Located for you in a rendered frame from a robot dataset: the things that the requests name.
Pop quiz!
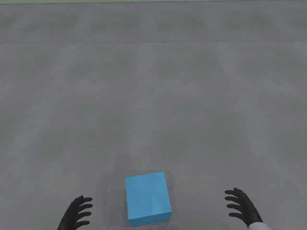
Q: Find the right robot hand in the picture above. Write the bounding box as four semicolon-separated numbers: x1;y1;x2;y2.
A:
225;188;263;227

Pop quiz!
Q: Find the carton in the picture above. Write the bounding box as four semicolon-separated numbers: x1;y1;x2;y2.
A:
126;172;172;227

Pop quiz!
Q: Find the left robot hand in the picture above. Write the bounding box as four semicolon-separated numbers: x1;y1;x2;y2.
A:
57;196;93;230

